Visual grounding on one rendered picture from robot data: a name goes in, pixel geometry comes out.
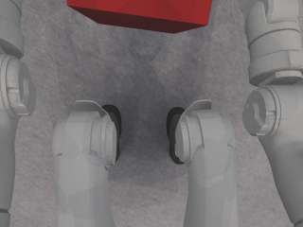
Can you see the robot left forearm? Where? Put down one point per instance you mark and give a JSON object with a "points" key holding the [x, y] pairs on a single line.
{"points": [[12, 40]]}

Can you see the carton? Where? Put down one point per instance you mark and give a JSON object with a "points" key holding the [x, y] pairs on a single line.
{"points": [[169, 16]]}

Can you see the robot right forearm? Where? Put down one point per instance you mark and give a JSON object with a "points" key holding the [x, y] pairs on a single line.
{"points": [[274, 42]]}

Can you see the robot left thigh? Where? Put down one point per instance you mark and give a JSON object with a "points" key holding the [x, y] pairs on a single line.
{"points": [[81, 190]]}

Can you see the right robot upper arm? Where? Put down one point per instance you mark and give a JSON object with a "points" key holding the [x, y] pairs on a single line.
{"points": [[274, 113]]}

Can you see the left robot upper arm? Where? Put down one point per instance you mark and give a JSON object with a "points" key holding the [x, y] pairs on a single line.
{"points": [[18, 95]]}

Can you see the robot left shin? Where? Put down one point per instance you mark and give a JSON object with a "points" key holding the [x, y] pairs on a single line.
{"points": [[58, 133]]}

